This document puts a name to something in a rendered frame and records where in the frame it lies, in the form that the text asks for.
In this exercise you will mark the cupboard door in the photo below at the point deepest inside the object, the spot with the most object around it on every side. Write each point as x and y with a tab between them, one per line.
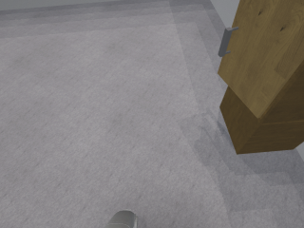
266	50

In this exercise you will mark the handle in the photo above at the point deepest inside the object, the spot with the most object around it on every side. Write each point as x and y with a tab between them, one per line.
225	41

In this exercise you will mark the left robot thigh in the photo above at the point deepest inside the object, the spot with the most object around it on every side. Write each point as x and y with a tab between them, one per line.
123	219

